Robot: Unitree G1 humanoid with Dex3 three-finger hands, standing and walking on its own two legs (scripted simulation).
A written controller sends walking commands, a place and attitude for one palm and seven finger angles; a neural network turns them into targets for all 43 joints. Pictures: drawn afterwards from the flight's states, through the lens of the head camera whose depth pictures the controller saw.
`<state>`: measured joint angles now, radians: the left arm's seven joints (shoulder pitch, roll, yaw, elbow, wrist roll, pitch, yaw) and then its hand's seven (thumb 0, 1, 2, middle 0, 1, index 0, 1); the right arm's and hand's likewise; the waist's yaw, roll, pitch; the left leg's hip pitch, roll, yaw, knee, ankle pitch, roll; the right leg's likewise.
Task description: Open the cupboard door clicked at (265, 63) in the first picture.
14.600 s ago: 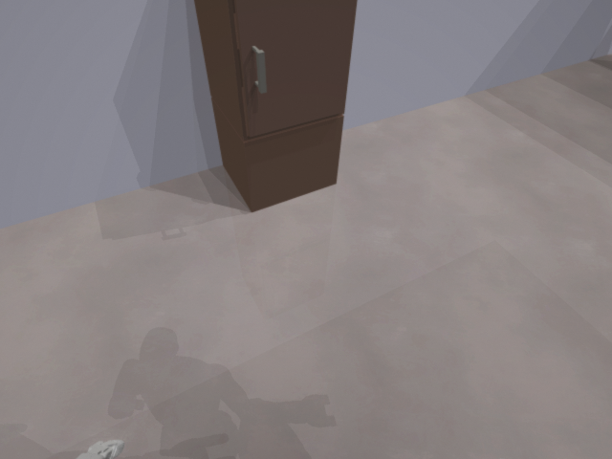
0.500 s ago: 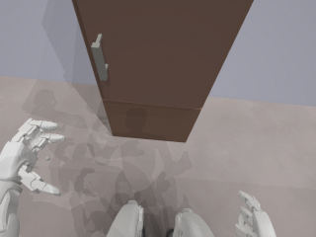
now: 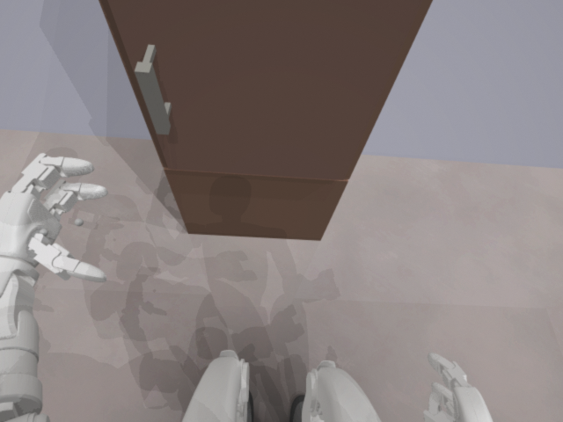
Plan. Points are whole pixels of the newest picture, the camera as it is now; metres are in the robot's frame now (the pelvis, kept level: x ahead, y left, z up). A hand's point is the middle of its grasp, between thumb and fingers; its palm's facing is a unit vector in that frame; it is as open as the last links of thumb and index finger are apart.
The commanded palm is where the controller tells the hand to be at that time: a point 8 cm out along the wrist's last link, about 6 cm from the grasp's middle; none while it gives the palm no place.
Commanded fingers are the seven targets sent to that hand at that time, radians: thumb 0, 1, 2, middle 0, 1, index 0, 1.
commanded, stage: move the hooked fingers beside the handle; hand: left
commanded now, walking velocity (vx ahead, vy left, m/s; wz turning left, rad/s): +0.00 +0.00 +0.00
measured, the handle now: (157, 92) +0.60 +0.23 +0.03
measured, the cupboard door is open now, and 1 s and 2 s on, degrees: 0 0 0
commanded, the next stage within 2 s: slide the fingers in behind the handle in 1.96 s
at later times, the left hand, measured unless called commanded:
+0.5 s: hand (91, 170) +0.44 +0.29 +0.04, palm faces +0.02 -1.00 -0.03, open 14.0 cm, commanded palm +0.43 +0.32 +0.03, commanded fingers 0.00 -0.50 0.30 -0.30 -1.20 -0.30 -1.20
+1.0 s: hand (112, 125) +0.52 +0.28 +0.04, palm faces +0.01 -1.00 -0.03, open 14.0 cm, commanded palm +0.52 +0.31 +0.03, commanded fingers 0.00 -0.50 0.30 -0.30 -1.20 -0.30 -1.20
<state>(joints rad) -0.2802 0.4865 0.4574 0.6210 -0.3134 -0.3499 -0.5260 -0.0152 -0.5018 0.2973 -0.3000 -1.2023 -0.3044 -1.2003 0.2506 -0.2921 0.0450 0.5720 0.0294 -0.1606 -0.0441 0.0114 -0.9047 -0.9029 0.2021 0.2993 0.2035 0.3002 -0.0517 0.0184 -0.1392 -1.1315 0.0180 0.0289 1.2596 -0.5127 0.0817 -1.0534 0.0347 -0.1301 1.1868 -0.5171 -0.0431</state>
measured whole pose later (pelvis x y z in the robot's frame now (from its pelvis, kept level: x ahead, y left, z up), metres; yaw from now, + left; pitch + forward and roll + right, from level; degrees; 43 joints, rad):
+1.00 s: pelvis -0.01 +0.00 -0.02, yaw -2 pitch +30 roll -7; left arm -0.96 0.80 0.55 1.22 -0.09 -0.38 -0.49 -0.02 -0.50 0.30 -0.30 -1.20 -0.30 -1.20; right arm 0.34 -0.31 0.09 0.61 -0.01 0.04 -0.02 0.01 -0.91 -0.90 0.20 0.30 0.20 0.30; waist -0.20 0.04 -0.11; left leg -1.36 0.04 0.01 1.35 -0.52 0.09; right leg -1.26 0.05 -0.15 1.25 -0.51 -0.04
